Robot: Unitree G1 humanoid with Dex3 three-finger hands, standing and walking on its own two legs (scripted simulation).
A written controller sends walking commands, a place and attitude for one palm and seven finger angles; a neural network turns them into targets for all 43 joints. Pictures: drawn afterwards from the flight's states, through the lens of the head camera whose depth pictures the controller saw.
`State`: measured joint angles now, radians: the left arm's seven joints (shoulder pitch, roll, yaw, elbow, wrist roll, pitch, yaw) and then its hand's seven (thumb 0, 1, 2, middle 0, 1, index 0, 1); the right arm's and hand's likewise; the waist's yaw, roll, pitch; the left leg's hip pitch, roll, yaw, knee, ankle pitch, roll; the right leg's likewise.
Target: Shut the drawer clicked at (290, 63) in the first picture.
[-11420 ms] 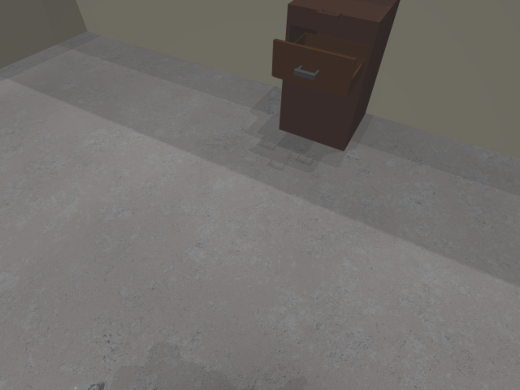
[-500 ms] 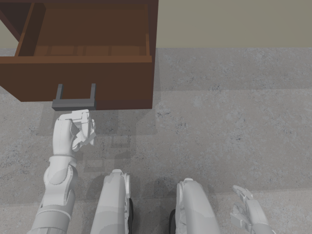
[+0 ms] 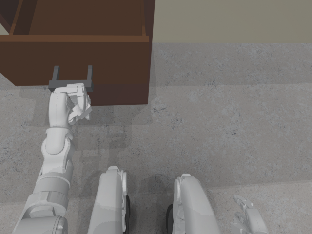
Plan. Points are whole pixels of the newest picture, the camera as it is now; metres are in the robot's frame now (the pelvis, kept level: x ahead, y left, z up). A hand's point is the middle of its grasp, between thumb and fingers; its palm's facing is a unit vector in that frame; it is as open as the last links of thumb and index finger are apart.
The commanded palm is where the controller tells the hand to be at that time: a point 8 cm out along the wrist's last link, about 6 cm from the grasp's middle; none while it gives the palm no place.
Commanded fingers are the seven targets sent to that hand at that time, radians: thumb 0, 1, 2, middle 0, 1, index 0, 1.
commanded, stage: push the drawer shut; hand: left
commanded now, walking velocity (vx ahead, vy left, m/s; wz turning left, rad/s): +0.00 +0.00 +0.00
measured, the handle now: (72, 78) +0.49 +0.23 +0.01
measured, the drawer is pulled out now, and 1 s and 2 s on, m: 0.16 0.03 0.00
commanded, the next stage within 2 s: pull the fist back off the drawer in 1.72 s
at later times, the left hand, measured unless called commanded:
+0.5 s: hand (90, 81) +0.48 +0.19 +0.01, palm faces +0.09 -0.99 -0.05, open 3.1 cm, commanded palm +0.47 +0.22 +0.01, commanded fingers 0.00 0.90 0.90 -1.40 -1.60 -1.40 -1.60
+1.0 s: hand (92, 61) +0.54 +0.19 +0.01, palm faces +0.10 -0.99 -0.05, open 3.1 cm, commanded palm +0.53 +0.22 +0.01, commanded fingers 0.00 0.90 0.90 -1.40 -1.60 -1.40 -1.60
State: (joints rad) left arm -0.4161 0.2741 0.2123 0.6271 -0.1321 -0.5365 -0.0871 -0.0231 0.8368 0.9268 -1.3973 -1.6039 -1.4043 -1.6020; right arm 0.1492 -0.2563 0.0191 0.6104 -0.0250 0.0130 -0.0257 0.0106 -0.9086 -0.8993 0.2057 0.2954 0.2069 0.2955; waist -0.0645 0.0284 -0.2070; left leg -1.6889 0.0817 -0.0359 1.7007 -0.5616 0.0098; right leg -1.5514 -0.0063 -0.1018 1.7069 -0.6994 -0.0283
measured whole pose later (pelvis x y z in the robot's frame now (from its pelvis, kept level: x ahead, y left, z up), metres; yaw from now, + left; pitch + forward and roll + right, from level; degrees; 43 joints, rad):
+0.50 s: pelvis +0.00 +0.01 +0.00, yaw -1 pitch +33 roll -5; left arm -0.70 0.36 0.33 0.92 -0.08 -0.57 -0.09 0.00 0.84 0.91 -1.40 -1.60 -1.40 -1.60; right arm 0.21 -0.26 0.03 0.63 -0.05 0.08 0.00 0.01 -0.91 -0.90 0.21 0.30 0.21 0.30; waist -0.13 0.04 -0.20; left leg -1.73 0.09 -0.02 1.71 -0.56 0.02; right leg -1.60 0.00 -0.08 1.71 -0.69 -0.02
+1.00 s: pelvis +0.00 +0.00 -0.02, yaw -3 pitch +35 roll -5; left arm -0.92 0.50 0.42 1.06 -0.03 -0.50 -0.11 0.00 0.84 0.91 -1.40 -1.60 -1.40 -1.60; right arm 0.22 -0.26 0.05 0.62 -0.06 0.12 0.01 0.01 -0.91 -0.90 0.21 0.30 0.21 0.30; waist -0.17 0.04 -0.17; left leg -1.80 0.11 -0.04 1.75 -0.57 0.02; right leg -1.67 0.02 -0.10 1.74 -0.69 -0.02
